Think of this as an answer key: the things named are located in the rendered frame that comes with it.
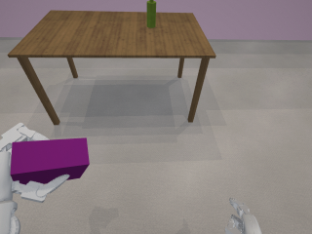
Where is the sponge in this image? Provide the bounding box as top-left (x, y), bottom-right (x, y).
top-left (10, 137), bottom-right (90, 185)

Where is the left robot hand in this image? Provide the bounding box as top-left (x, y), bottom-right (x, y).
top-left (0, 123), bottom-right (70, 203)

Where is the right robot hand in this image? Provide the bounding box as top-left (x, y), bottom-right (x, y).
top-left (225, 197), bottom-right (262, 234)

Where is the robot left forearm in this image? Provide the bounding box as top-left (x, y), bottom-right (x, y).
top-left (0, 200), bottom-right (20, 234)

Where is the table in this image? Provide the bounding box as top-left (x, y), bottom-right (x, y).
top-left (8, 10), bottom-right (216, 126)

